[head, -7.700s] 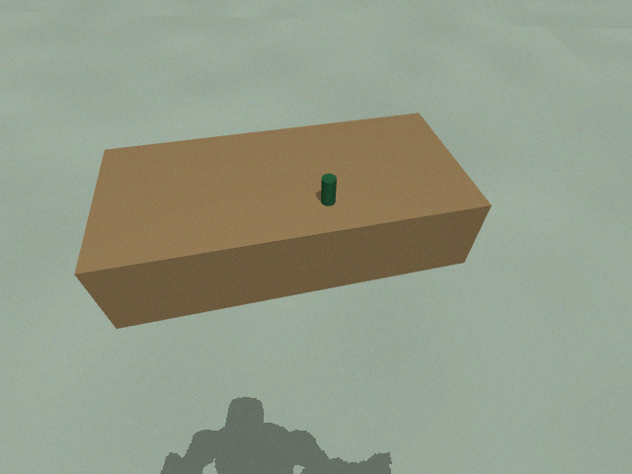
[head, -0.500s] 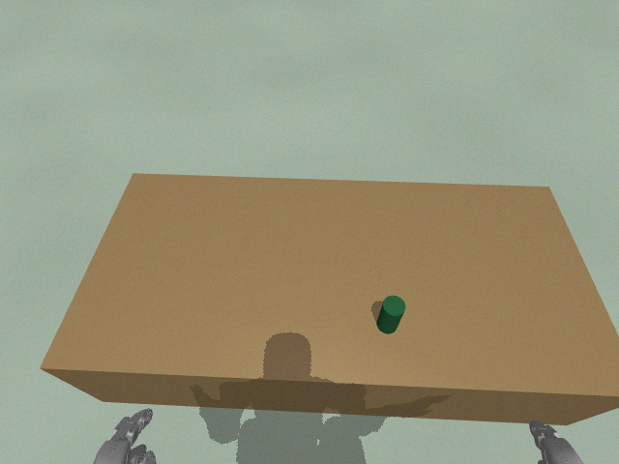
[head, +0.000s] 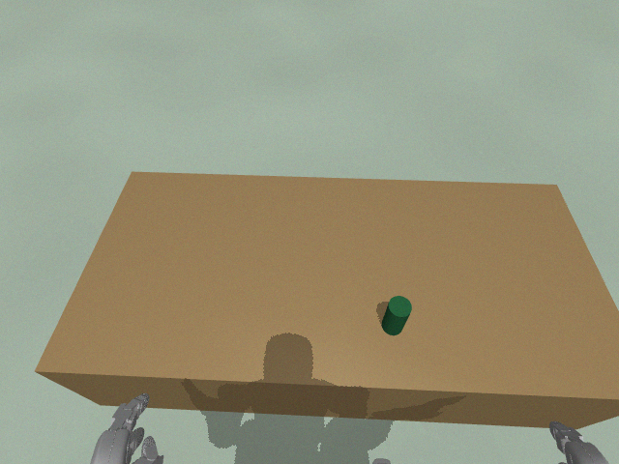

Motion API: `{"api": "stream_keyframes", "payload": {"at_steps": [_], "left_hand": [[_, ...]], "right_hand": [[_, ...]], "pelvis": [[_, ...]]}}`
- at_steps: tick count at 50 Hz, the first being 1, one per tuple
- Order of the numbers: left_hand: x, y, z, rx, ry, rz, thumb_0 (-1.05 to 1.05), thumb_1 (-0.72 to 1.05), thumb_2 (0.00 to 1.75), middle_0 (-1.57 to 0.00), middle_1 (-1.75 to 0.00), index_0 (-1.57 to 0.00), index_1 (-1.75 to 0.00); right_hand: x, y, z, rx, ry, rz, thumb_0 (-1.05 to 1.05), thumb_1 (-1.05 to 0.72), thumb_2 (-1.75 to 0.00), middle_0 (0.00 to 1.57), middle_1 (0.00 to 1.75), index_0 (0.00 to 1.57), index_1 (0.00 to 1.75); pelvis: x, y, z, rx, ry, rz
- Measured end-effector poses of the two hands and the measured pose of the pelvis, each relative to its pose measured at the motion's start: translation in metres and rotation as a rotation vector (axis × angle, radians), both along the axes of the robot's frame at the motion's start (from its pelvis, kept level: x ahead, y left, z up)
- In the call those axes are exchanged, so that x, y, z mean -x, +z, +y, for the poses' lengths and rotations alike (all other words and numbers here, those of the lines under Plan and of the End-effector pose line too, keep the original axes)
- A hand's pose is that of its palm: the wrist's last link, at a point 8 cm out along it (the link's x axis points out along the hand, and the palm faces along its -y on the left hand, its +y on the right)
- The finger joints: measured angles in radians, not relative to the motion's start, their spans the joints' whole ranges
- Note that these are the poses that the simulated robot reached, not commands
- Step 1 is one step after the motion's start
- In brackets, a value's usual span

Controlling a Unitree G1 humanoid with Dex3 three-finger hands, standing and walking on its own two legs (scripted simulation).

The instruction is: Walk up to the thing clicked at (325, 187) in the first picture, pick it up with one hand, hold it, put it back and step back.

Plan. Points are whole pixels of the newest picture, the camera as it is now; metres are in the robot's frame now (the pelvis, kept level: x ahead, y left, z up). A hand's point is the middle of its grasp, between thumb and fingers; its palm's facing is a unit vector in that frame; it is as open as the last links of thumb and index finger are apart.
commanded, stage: go down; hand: right
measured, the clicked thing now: (395, 316) +0.48 -0.17 -0.34
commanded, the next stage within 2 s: approach in 1.82 s
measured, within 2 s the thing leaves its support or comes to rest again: neither
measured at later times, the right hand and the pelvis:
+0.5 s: hand (549, 456) +0.17 -0.29 -0.09, palm faces +0.09 +0.95 -0.29, open 17.3 cm; pelvis -0.01 +0.00 -0.01, yaw -1 degrees
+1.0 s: hand (557, 342) +0.31 -0.34 -0.06, palm faces +0.11 +0.98 -0.15, open 17.3 cm; pelvis -0.03 -0.01 -0.03, yaw +2 degrees
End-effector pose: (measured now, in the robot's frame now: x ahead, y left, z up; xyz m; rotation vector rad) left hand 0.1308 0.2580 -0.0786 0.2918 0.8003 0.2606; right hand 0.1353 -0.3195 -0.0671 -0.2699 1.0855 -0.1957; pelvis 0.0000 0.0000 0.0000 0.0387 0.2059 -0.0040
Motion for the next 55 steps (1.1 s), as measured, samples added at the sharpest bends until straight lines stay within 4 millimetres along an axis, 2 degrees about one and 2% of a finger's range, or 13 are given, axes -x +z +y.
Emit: {"api": "stream_keyframes", "payload": {"at_steps": [16,20,24,28,32,36,47,55], "left_hand": [[-0.001,0.001,-0.004,-0.026,0.002,-0.067,0.02,0.89,0.90,-0.19,-0.29,-0.19,-0.30],[0.000,0.001,-0.006,-0.036,-0.008,-0.079,0.02,0.89,0.89,-0.20,-0.30,-0.19,-0.30],[0.003,-0.002,-0.006,-0.051,-0.020,-0.078,0.02,0.89,0.89,-0.20,-0.30,-0.19,-0.30],[0.010,-0.006,-0.003,-0.065,-0.025,-0.052,0.02,0.89,0.89,-0.20,-0.30,-0.20,-0.30],[0.022,-0.010,0.002,-0.075,-0.018,-0.013,0.02,0.89,0.89,-0.20,-0.30,-0.20,-0.30],[0.040,-0.016,0.008,-0.076,0.000,0.045,0.01,0.89,0.89,-0.20,-0.30,-0.20,-0.30],[0.095,-0.036,0.019,-0.072,0.031,0.257,0.01,0.89,0.90,-0.20,-0.30,-0.19,-0.30],[0.108,-0.041,0.021,-0.069,0.024,0.326,0.01,0.90,0.90,-0.20,-0.30,-0.20,-0.30]], "right_hand": [[0.009,0.003,-0.004,-0.005,-0.001,-0.026,-0.01,0.49,-0.03,0.06,0.05,0.06,0.04],[0.005,0.004,-0.008,-0.001,-0.008,-0.050,-0.01,0.47,-0.03,0.06,0.05,0.06,0.04],[-0.014,0.006,-0.017,-0.008,-0.023,-0.121,-0.01,0.48,-0.03,0.06,0.05,0.06,0.04],[-0.047,0.012,-0.028,-0.026,-0.024,-0.218,-0.01,0.48,-0.03,0.06,0.05,0.06,0.04],[-0.082,0.020,-0.040,-0.050,-0.012,-0.300,-0.01,0.48,-0.03,0.06,0.05,0.06,0.04],[-0.109,0.025,-0.049,-0.080,0.005,-0.349,-0.01,0.47,-0.03,0.06,0.04,0.06,0.04],[-0.145,0.025,-0.065,-0.120,0.036,-0.500,-0.01,0.48,-0.05,0.05,0.05,0.05,0.04],[-0.170,0.029,-0.074,-0.126,0.042,-0.595,-0.01,0.47,-0.05,0.06,0.05,0.05,0.04]], "pelvis": [[0.006,-0.009,-0.002,-0.012,-0.008,0.008],[0.009,-0.010,-0.003,-0.013,-0.011,0.009],[0.014,-0.013,-0.003,-0.014,-0.014,0.010],[0.019,-0.015,-0.003,-0.015,-0.014,0.014],[0.023,-0.016,-0.003,-0.015,-0.008,0.024],[0.024,-0.017,-0.004,-0.014,0.003,0.044],[0.028,-0.028,-0.005,-0.008,0.025,0.103],[0.034,-0.035,-0.005,-0.012,0.028,0.127]]}}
